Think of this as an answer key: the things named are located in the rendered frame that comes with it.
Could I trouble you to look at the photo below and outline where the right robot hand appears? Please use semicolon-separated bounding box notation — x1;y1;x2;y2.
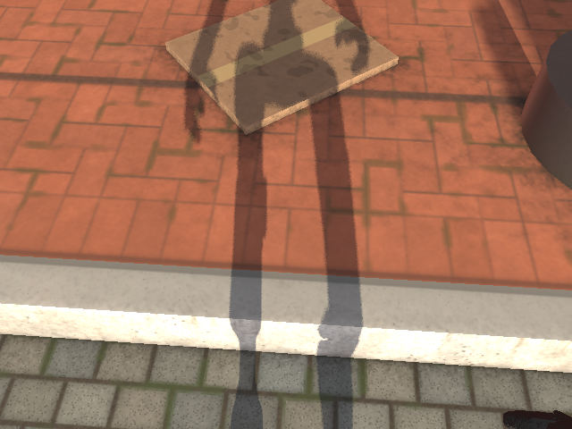
503;410;572;429

